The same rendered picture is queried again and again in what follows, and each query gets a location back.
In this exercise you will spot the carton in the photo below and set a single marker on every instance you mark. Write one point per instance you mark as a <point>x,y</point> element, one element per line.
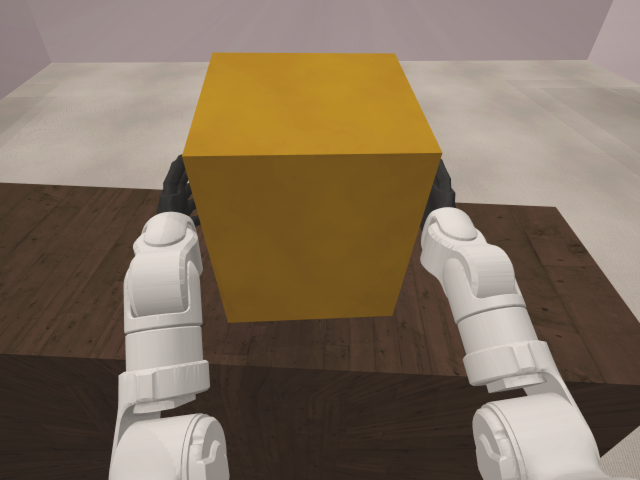
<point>310,173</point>

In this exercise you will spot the right robot hand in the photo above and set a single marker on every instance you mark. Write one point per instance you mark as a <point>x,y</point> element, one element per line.
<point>441,195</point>

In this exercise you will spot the robot left upper arm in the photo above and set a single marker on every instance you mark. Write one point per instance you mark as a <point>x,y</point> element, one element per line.
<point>187,447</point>

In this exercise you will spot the pedestal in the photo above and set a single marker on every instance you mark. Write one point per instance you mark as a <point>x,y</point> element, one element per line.
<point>361,398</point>

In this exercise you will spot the robot right upper arm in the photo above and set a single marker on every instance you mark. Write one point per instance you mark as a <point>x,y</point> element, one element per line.
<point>536,437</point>

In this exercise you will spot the robot right forearm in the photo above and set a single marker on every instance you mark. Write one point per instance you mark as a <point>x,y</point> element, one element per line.
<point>502,348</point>

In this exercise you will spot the robot left forearm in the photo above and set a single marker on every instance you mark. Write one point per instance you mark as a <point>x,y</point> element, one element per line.
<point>162,318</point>

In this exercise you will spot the left robot hand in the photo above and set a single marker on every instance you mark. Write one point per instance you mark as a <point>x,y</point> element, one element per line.
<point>176,191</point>

